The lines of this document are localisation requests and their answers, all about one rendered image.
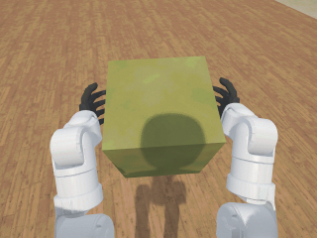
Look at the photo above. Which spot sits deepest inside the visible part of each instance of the robot right forearm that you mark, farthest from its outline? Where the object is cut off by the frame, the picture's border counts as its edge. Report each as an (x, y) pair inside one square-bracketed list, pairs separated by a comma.
[(254, 140)]

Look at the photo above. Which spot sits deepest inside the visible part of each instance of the robot left forearm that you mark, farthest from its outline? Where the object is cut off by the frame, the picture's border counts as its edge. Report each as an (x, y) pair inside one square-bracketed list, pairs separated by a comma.
[(74, 167)]

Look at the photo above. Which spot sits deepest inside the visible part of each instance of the right robot hand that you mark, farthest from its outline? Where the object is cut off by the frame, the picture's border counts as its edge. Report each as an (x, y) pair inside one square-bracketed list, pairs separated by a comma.
[(229, 96)]

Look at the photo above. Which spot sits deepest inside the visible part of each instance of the carton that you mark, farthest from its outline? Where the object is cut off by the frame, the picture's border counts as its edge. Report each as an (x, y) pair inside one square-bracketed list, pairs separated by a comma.
[(161, 117)]

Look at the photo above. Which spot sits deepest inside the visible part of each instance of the robot right upper arm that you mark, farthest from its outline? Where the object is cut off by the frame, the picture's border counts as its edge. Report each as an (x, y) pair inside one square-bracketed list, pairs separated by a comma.
[(244, 220)]

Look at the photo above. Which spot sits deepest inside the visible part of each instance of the robot left upper arm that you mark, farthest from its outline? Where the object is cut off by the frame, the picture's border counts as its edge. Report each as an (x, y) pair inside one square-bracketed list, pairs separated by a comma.
[(97, 225)]

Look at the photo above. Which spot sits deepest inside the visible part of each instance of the left robot hand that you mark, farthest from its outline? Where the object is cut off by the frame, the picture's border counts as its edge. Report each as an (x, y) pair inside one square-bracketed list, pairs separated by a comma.
[(87, 101)]

